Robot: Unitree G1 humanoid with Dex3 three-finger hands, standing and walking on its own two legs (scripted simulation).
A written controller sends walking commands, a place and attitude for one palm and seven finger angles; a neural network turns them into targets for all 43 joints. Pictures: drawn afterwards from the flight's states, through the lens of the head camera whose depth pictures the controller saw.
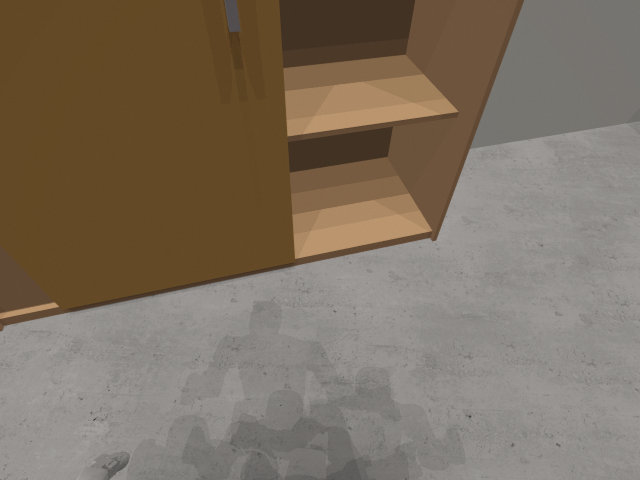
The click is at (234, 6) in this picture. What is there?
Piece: wardrobe's sliding door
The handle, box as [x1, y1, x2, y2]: [224, 0, 240, 31]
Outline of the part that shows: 224,0 229,30 240,30 236,0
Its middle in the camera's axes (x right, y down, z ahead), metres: -0.18 -0.52 +0.70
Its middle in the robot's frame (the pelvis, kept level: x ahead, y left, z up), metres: +0.91 +0.23 +0.28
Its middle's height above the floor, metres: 1.05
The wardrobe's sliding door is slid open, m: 0.59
